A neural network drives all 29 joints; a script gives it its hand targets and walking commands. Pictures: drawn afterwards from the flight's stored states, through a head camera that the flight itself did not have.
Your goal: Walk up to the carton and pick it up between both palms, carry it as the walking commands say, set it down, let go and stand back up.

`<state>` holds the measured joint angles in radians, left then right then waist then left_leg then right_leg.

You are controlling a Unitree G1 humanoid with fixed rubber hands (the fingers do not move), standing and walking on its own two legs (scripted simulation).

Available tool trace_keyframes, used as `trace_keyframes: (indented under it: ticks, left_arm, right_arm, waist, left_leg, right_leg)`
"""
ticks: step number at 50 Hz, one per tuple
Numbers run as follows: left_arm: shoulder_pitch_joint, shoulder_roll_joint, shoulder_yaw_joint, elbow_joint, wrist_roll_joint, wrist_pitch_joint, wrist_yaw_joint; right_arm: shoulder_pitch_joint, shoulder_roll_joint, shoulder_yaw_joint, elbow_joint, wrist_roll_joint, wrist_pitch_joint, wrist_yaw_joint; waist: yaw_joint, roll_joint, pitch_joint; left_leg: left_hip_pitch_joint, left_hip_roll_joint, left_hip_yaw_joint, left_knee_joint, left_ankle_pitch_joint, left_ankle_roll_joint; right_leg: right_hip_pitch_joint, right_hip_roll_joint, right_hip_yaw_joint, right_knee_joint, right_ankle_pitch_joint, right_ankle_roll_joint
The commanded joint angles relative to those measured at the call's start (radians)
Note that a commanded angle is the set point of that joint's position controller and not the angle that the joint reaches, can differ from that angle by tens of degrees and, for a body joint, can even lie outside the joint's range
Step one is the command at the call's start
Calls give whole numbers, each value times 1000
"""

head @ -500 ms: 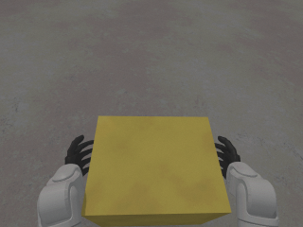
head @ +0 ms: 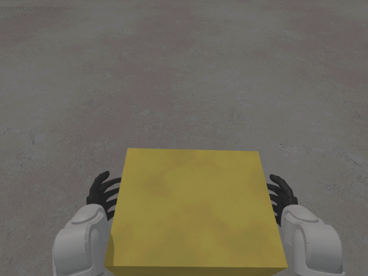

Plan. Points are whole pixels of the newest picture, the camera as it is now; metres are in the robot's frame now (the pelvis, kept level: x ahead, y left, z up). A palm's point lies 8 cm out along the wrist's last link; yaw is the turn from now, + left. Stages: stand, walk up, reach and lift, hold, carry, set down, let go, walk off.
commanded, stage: carry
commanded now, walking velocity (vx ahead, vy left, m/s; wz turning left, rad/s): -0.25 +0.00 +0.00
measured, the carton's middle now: (191, 219) +0.26 -0.02 +0.00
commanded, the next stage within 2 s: none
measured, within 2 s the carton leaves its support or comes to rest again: neither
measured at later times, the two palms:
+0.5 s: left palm out of the picture +0.08 +0.25 +0.08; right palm out of the picture +0.08 -0.12 +0.09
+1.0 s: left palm out of the picture -0.09 +0.31 +0.09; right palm out of the picture +0.00 -0.05 +0.07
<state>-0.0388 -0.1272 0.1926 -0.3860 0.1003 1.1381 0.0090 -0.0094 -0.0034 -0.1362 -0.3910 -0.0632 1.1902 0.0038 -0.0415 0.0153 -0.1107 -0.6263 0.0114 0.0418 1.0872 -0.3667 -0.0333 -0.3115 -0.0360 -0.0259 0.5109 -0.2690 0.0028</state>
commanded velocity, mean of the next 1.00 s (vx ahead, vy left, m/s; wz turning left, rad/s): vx -0.13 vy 0.10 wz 0.29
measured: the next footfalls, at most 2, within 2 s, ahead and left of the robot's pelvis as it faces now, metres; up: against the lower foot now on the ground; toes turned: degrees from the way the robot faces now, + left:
left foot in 0.18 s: -0.05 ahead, +0.13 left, +0.00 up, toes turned +5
right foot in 0.62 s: -0.23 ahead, -0.07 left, +0.00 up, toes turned -4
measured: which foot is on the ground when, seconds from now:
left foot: up 0.00-0.16, down 0.18-0.62, up 0.64-1.00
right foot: down 0.00-0.20, up 0.22-0.60, down 0.62-1.00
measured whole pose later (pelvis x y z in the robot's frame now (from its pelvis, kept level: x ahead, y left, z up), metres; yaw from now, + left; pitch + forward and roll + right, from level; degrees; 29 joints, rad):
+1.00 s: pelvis -0.30 +0.08 +0.00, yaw +13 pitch +7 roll +4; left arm -0.06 -0.13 0.24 -0.45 0.09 1.11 0.00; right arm -0.11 -0.02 -0.09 -0.38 -0.06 1.19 -0.01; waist 0.00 -0.01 -0.09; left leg -0.49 0.01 0.07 0.76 -0.37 -0.07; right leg -0.37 -0.26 -0.19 0.55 -0.26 0.07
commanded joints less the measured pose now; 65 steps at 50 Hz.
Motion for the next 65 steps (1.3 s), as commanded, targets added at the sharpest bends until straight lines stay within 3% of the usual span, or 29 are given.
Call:
trace_keyframes:
  ticks: [1, 7, 9, 10, 11, 12, 14, 15, 16, 18, 21, 26, 29, 31, 32, 33, 34, 36, 41, 43, 46, 52, 54, 55, 56, 57, 59, 63, 65]
  left_arm:
    - [-419, -733, -760, -55, -384, 28, -222]
    - [-366, -687, -737, -64, -344, 26, -223]
    - [-445, -732, -773, -95, -372, 23, -222]
    - [-415, -734, -796, -98, -375, 22, -219]
    - [-472, -760, -838, -149, -399, 25, -222]
    - [-525, -781, -857, -166, -426, 15, -223]
    - [-544, -781, -855, -169, -450, 7, -225]
    - [-494, -783, -852, -117, -446, 9, -228]
    - [-556, -803, -876, -141, -441, 11, -229]
    - [-507, -735, -858, -124, -448, 20, -224]
    - [-464, -724, -863, -78, -432, 33, -214]
    - [-451, -739, -826, -26, -421, 45, -217]
    - [-421, -741, -814, -16, -399, 35, -209]
    - [-422, -738, -794, -39, -394, 30, -198]
    - [-371, -694, -763, -41, -366, 36, -204]
    - [-381, -703, -739, -28, -348, 32, -215]
    - [-434, -739, -738, -55, -375, 35, -223]
    - [-499, -731, -725, -65, -369, 34, -228]
    - [-362, -685, -717, -43, -367, 35, -232]
    - [-377, -686, -717, -34, -382, 43, -235]
    - [-374, -698, -739, -52, -402, 34, -247]
    - [-474, -732, -798, -134, -436, 22, -251]
    - [-425, -712, -808, -191, -419, 2, -250]
    - [-414, -699, -834, -175, -428, 9, -246]
    - [-469, -736, -865, -181, -439, 10, -246]
    - [-482, -759, -869, -186, -449, 4, -248]
    - [-457, -752, -862, -188, -445, -6, -249]
    - [-391, -752, -884, -160, -446, -8, -228]
    - [-385, -741, -892, -200, -415, -9, -219]
  right_arm:
    - [-606, 834, 753, -140, 404, -32, 220]
    - [-483, 830, 749, -100, 376, -29, 204]
    - [-517, 885, 730, -93, 383, -27, 209]
    - [-431, 854, 707, -88, 360, -31, 217]
    - [-450, 854, 704, -96, 348, -46, 221]
    - [-519, 868, 728, -178, 369, -53, 221]
    - [-504, 858, 707, -183, 365, -52, 217]
    - [-519, 837, 714, -200, 355, -60, 207]
    - [-534, 837, 698, -228, 341, -57, 208]
    - [-415, 796, 669, -155, 310, -45, 209]
    - [-420, 744, 653, -128, 296, -37, 212]
    - [-430, 745, 689, -117, 309, -25, 211]
    - [-478, 769, 723, -181, 335, -33, 218]
    - [-526, 772, 730, -150, 354, -27, 215]
    - [-547, 766, 734, -176, 362, -24, 213]
    - [-596, 811, 756, -211, 374, -23, 216]
    - [-660, 837, 768, -184, 383, -14, 220]
    - [-672, 882, 773, -139, 397, -17, 224]
    - [-569, 832, 776, -94, 382, -22, 186]
    - [-597, 859, 778, -87, 393, -20, 182]
    - [-605, 893, 789, -127, 381, -17, 184]
    - [-483, 896, 743, -63, 332, -31, 181]
    - [-428, 891, 728, -117, 317, -62, 180]
    - [-408, 859, 704, -106, 302, -68, 185]
    - [-394, 839, 705, -149, 295, -78, 185]
    - [-437, 850, 724, -167, 317, -74, 190]
    - [-427, 827, 730, -237, 311, -84, 187]
    - [-400, 788, 714, -239, 301, -80, 190]
    - [-426, 778, 725, -277, 318, -74, 197]
  waist:
    - [29, -210, -142]
    - [43, -303, -282]
    - [50, -180, -304]
    - [43, 4, -333]
    - [25, 347, -292]
    - [42, 258, -317]
    - [41, 111, -290]
    - [43, 74, -251]
    - [44, 175, -226]
    - [41, 200, -229]
    - [37, 186, -177]
    - [32, 205, -221]
    - [38, 249, -206]
    - [56, 89, -194]
    - [58, -150, -199]
    - [54, -320, -122]
    - [56, -255, -91]
    - [32, -227, -5]
    - [40, -171, -126]
    - [55, -272, -158]
    - [53, -354, -229]
    - [53, -367, -240]
    - [41, -127, -307]
    - [22, 195, -280]
    - [17, 363, -286]
    - [27, 240, -316]
    - [32, 92, -289]
    - [36, 105, -240]
    - [38, 138, -240]
  left_leg:
    - [-8, 15, -5, -24, -40, -31]
    - [167, -18, 39, -545, -39, -33]
    - [374, 70, 7, -722, 181, -33]
    - [505, 182, -105, -689, 450, 6]
    - [528, 371, -292, -654, 913, 119]
    - [582, 407, -281, -607, 1131, 179]
    - [483, 362, -212, -647, 777, 178]
    - [465, 326, -174, -620, 829, 160]
    - [432, 253, -130, -682, 539, 108]
    - [422, 208, -121, -740, 176, 91]
    - [443, 244, -168, -740, 304, 129]
    - [459, 277, -262, -842, 91, 143]
    - [359, 193, -192, -895, 21, 48]
    - [166, 96, -110, -755, 92, -48]
    - [44, 25, -49, -559, 64, -52]
    - [-61, 9, 14, -269, -104, -39]
    - [-48, 14, -100, -58, -68, -25]
    - [-53, -21, -133, 92, 46, -24]
    - [-134, -19, -50, 70, 35, -62]
    - [-129, -23, -21, -1, -26, -81]
    - [-19, 8, 15, -206, -39, -55]
    - [249, -40, 120, -641, 90, 15]
    - [550, 28, 46, -788, 240, 7]
    - [713, 225, -238, -664, 809, 135]
    - [749, 287, -300, -621, 1003, 229]
    - [770, 247, -230, -566, 1018, 232]
    - [627, 197, -193, -592, 780, 201]
    - [481, 149, -221, -691, 449, 210]
    - [470, 143, -322, -780, 256, 135]
  right_leg:
    - [119, -190, 65, -59, 562, -88]
    - [287, -229, 163, -1, 787, -110]
    - [156, -192, 129, 78, 672, -32]
    - [-23, -135, 89, 122, 419, 11]
    - [-248, -21, -45, 230, -84, 53]
    - [-277, -1, -27, 446, -314, 46]
    - [-290, 1, 47, 666, -266, 30]
    - [-316, 8, 37, 685, -217, 31]
    - [-308, 39, 14, 708, -165, 48]
    - [-289, 42, -19, 635, -108, 72]
    - [-281, 49, -43, 476, -204, 83]
    - [-118, 76, -48, 212, -270, 27]
    - [101, 90, -127, -75, -174, 6]
    - [323, -94, 42, -298, -193, 4]
    - [372, -340, 266, -282, -112, -11]
    - [164, -518, 312, -300, -12, -114]
    - [48, -465, 214, -292, -53, -125]
    - [-49, -342, 41, -269, -40, 4]
    - [222, -324, 4, -75, 610, -42]
    - [305, -341, -11, -40, 756, -49]
    - [305, -364, -25, -24, 743, -79]
    - [209, -418, -78, 18, 551, 0]
    - [27, -349, -129, 207, 324, 64]
    - [-318, -197, -178, 396, -166, 137]
    - [-459, -173, -121, 594, -448, 142]
    - [-463, -177, -33, 679, -427, 135]
    - [-420, -174, 5, 710, -281, 123]
    - [-363, -125, -28, 630, -157, 133]
    - [-332, -86, -38, 583, -140, 130]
